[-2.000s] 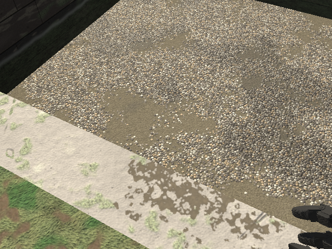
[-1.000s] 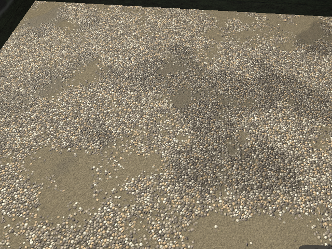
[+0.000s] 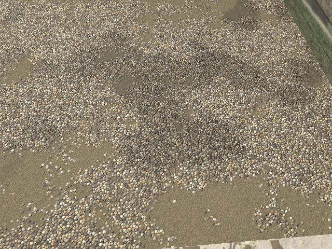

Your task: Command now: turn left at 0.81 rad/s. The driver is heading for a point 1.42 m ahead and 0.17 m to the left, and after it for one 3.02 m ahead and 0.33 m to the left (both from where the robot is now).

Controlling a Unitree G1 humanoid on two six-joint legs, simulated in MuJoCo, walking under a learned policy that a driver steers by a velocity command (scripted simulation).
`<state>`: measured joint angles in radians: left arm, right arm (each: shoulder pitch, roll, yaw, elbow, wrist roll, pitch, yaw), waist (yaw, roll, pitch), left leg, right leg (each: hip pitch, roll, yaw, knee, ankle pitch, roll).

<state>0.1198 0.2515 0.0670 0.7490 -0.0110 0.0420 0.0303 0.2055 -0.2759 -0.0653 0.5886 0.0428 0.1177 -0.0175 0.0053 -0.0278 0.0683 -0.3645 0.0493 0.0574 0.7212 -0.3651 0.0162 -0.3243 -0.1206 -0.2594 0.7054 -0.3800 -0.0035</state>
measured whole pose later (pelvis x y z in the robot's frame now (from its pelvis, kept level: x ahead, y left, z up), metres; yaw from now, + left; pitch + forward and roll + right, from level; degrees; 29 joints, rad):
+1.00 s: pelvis +0.01 +0.02 +0.01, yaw +21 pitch +2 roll +1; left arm 0.16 0.29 0.06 0.59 0.02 0.04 -0.01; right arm 0.27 -0.24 0.01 0.63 -0.04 -0.02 -0.02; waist -0.02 -0.03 0.00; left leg -0.25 0.01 0.06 0.58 -0.36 0.00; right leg -0.66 0.05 0.10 1.09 -0.27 -0.02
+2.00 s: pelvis +0.18 -0.06 +0.00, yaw -8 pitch -2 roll +1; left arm -0.03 0.18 -0.03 0.54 0.03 0.04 0.03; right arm 0.13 -0.23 0.00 0.62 0.01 0.05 0.00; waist -0.01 -0.02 0.06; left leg -0.38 -0.03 -0.07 0.83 -0.39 0.03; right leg -0.37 0.08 -0.09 0.68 -0.28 -0.11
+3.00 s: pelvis +0.12 +0.04 -0.01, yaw +28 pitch +2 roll -2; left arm 0.08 0.19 0.02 0.55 0.00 0.06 0.02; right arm 0.19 -0.15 0.04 0.56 -0.03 -0.02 -0.03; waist -0.02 0.01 -0.04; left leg -0.43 -0.02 0.12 0.76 -0.37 0.12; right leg -0.75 0.09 0.12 1.32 -0.16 0.08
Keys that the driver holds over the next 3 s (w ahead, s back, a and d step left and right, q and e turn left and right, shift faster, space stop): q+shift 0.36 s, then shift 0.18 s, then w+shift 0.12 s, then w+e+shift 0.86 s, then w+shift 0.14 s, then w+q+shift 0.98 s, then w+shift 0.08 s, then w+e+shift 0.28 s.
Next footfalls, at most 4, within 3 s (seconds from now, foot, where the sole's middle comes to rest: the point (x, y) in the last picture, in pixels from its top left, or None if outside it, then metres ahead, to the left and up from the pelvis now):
0.48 right None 0.10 -0.09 -0.75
0.84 left None -0.03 0.13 -0.75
1.24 right None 0.27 -0.06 -0.75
1.62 left None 0.28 0.07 -0.75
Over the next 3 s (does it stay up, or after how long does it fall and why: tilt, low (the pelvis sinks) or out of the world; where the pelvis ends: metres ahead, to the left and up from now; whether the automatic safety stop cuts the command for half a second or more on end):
stays up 0.12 0.04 -0.01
